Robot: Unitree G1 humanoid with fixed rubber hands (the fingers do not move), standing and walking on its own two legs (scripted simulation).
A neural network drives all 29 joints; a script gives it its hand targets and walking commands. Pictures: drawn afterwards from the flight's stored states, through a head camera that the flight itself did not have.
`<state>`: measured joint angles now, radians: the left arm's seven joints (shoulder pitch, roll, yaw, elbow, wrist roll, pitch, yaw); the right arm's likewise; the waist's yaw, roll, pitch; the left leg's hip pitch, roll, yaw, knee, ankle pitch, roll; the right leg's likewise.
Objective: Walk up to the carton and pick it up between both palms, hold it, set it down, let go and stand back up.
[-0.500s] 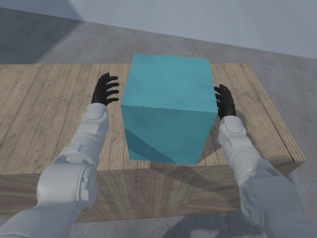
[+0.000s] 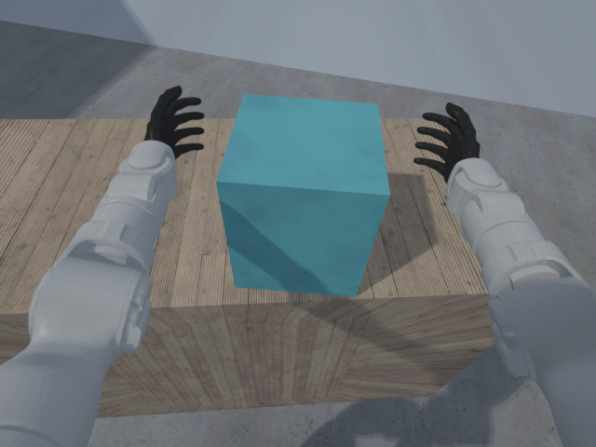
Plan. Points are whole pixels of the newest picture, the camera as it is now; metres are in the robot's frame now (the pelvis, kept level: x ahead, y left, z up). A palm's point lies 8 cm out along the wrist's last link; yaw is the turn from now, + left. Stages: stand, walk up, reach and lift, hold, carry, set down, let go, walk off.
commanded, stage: set down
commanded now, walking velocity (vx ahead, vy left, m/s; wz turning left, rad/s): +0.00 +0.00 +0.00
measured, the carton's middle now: (302, 200) +0.48 +0.04 +0.04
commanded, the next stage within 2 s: none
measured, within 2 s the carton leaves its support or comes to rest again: neither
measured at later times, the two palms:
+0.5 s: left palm (141, 102) +0.44 +0.24 +0.23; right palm (490, 134) +0.45 -0.18 +0.22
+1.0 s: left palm (124, 155) +0.39 +0.25 +0.19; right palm (481, 184) +0.40 -0.17 +0.18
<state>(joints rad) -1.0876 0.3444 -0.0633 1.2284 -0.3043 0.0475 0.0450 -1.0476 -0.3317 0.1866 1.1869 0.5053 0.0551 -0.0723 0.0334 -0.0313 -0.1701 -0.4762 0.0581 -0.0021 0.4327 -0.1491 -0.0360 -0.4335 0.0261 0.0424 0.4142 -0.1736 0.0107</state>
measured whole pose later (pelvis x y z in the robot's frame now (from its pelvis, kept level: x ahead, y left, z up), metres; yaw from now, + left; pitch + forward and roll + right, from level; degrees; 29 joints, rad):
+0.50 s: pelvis +0.01 +0.00 +0.01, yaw +1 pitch +2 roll -1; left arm -1.03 0.40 0.05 0.84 -0.22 0.45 0.01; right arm -1.02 -0.39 0.14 0.97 0.54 0.30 -0.13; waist 0.00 -0.02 -0.07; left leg -0.24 0.06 -0.01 0.37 -0.16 -0.03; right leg -0.16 0.02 0.03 0.28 -0.15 0.01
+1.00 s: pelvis +0.00 +0.01 +0.01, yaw +1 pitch -3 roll -1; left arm -0.77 0.36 0.11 0.56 -0.17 0.54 0.00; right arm -0.77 -0.34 0.06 0.77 0.48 0.32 -0.09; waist 0.00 -0.04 -0.03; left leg -0.16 0.04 0.00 0.36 -0.15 -0.02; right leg -0.09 0.01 0.04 0.29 -0.15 0.02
